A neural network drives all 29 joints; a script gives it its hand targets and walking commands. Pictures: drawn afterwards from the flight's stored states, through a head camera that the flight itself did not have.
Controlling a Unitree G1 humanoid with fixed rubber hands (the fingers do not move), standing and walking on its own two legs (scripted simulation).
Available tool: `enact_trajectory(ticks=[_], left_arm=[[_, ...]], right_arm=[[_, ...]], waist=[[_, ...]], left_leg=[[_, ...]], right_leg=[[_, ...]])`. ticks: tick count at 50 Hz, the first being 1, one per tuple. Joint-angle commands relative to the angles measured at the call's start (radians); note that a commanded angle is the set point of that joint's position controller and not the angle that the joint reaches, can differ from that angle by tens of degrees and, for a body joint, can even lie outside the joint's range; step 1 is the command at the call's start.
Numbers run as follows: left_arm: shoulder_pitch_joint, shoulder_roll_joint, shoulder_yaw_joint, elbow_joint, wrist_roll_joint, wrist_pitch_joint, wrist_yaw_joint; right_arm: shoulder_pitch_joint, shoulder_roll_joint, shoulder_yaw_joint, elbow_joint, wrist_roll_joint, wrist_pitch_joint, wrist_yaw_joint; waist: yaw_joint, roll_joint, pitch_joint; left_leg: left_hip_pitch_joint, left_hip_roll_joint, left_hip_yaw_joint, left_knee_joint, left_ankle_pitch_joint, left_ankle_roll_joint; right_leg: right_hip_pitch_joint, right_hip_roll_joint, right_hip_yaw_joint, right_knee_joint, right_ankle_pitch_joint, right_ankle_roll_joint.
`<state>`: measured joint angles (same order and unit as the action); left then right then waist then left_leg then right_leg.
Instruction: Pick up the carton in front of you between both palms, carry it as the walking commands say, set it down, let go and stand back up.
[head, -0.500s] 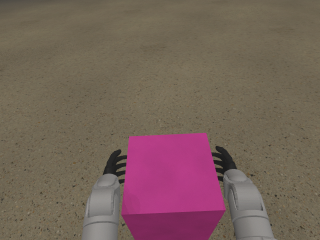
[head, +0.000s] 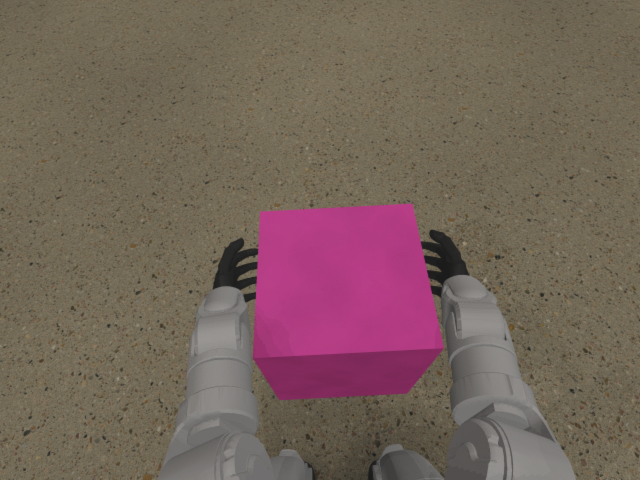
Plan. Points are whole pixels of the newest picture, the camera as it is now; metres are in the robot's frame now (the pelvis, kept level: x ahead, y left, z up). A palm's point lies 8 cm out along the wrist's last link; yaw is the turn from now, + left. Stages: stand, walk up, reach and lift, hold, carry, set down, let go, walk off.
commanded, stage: set down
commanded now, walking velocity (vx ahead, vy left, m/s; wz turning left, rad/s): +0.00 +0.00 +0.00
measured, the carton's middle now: (340, 310) +0.36 -0.01 -0.09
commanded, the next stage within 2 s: none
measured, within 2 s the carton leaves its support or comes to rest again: rests again in 2.00 s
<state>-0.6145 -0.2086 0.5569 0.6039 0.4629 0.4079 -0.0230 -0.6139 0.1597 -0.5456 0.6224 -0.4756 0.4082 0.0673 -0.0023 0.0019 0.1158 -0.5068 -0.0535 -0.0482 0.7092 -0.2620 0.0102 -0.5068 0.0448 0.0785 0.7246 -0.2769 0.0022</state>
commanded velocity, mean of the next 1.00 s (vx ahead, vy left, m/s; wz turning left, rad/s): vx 0.00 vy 0.00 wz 0.00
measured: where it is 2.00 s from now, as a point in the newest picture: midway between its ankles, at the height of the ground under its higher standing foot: outside the picture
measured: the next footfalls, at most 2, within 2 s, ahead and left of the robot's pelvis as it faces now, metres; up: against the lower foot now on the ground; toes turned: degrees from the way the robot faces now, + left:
none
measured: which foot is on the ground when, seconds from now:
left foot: down 0.00-1.00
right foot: down 0.00-1.00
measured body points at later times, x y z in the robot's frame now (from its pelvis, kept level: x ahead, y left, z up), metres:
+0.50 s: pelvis +0.00 -0.01 -0.12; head +0.21 -0.01 +0.27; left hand +0.41 +0.15 -0.21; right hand +0.42 -0.16 -0.21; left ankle +0.06 +0.11 -0.71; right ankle +0.06 -0.12 -0.71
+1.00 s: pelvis -0.04 +0.00 -0.26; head +0.25 +0.00 +0.09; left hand +0.44 +0.15 -0.38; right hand +0.45 -0.15 -0.38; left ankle +0.06 +0.11 -0.71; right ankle +0.06 -0.12 -0.71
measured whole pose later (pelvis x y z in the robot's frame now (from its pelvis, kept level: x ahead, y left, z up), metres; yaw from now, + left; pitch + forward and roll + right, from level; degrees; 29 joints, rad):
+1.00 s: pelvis -0.04 +0.00 -0.26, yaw +1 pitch +45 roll +0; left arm -0.94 -0.01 0.39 0.72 0.11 0.16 0.11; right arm -0.97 -0.05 -0.35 0.77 -0.11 0.17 -0.08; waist 0.00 0.01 -0.11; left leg -2.04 -0.13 -0.06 1.78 -0.52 -0.04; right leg -2.03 0.13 0.06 1.78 -0.54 0.04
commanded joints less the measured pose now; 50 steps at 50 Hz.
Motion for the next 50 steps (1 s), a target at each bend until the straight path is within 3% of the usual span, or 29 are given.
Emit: enact_trajectory(ticks=[1,6,9,12,17,21,28,39,50], left_arm=[[-0.407,-0.647,-0.356,0.057,-0.135,-0.131,-0.113],[-0.488,-0.773,-0.583,0.023,-0.231,-0.278,-0.114],[-0.506,-0.826,-0.714,-0.044,-0.291,-0.303,-0.108],[-0.499,-0.831,-0.784,-0.087,-0.331,-0.295,-0.101],[-0.492,-0.817,-0.759,-0.031,-0.327,-0.244,-0.108],[-0.503,-0.798,-0.699,0.036,-0.314,-0.224,-0.113],[-0.579,-0.758,-0.646,0.087,-0.321,-0.248,-0.096],[-0.739,-0.71,-0.67,0.071,-0.375,-0.266,-0.041],[-0.921,-0.661,-0.653,0.104,-0.411,-0.259,-0.018]], right_arm=[[-0.425,0.647,0.35,0.05,0.137,-0.137,0.119],[-0.492,0.764,0.565,0.016,0.238,-0.282,0.118],[-0.514,0.821,0.698,-0.047,0.308,-0.308,0.112],[-0.508,0.837,0.771,-0.084,0.352,-0.297,0.102],[-0.5,0.838,0.749,-0.031,0.355,-0.243,0.097],[-0.517,0.827,0.693,0.032,0.339,-0.222,0.092],[-0.596,0.784,0.642,0.079,0.336,-0.248,0.068],[-0.761,0.714,0.677,0.062,0.399,-0.273,0.023],[-0.941,0.658,0.653,0.111,0.435,-0.266,0.019]], waist=[[0.012,-0.008,-0.435],[-0.016,-0.014,-0.812],[-0.009,-0.01,-1.086],[-0.006,-0.009,-1.218],[0.004,-0.012,-1.11],[0.008,-0.018,-1.037],[0.002,-0.013,-1.077],[0.0,-0.008,-1.228],[-0.002,-0.002,-1.22]], left_leg=[[0.018,-0.058,-0.01,-0.008,0.115,-0.009],[-0.077,-0.076,-0.019,0.179,0.255,-0.023],[-0.127,-0.087,-0.015,0.279,0.354,-0.032],[-0.215,-0.094,-0.003,0.35,0.348,-0.04],[-0.447,-0.097,0.013,0.412,0.159,-0.04],[-0.591,-0.103,0.021,0.464,0.085,-0.036],[-0.746,-0.116,0.032,0.591,0.077,-0.039],[-0.867,-0.128,0.058,0.789,0.052,-0.059],[-0.973,-0.129,0.076,0.948,-0.016,-0.064]], right_leg=[[-0.061,0.066,-0.024,-0.021,0.092,-0.02],[-0.183,0.083,-0.02,0.154,0.221,0.002],[-0.213,0.093,-0.024,0.258,0.33,0.012],[-0.265,0.097,-0.024,0.324,0.341,0.017],[-0.433,0.1,-0.029,0.383,0.179,0.023],[-0.555,0.103,-0.036,0.432,0.11,0.025],[-0.708,0.113,-0.047,0.559,0.1,0.029],[-0.855,0.129,-0.082,0.764,0.06,0.039],[-1.029,0.13,-0.109,0.925,-0.034,0.035]])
